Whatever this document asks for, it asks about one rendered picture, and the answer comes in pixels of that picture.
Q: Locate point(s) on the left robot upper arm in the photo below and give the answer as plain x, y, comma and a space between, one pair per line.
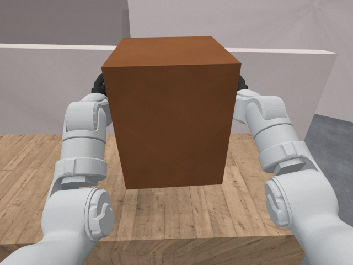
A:
73, 222

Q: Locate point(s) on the right robot forearm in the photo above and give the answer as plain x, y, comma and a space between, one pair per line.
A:
281, 151

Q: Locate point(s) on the left robot forearm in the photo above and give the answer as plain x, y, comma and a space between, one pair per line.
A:
83, 145

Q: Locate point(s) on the right robot hand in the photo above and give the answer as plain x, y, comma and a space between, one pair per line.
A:
241, 84

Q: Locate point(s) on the pedestal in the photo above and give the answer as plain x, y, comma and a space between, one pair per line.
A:
222, 224

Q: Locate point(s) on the right robot upper arm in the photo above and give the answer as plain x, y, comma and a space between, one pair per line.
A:
304, 203

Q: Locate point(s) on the carton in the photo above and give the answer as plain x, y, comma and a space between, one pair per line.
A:
171, 102

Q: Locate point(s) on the left robot hand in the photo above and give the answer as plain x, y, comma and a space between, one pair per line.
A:
99, 87

